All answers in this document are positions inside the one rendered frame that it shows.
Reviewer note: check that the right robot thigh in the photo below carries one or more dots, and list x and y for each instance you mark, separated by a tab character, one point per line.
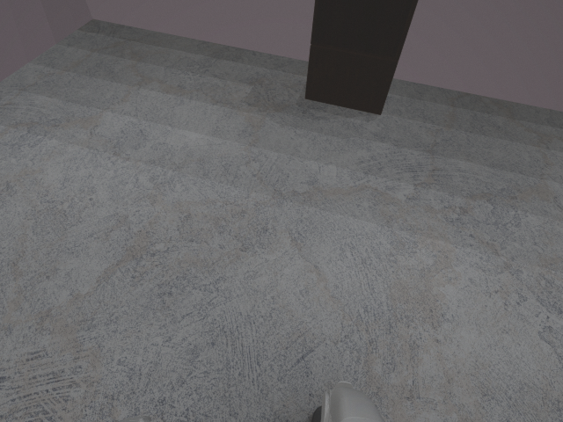
343	404

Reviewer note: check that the cupboard door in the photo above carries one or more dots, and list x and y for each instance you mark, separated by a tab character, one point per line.
373	26

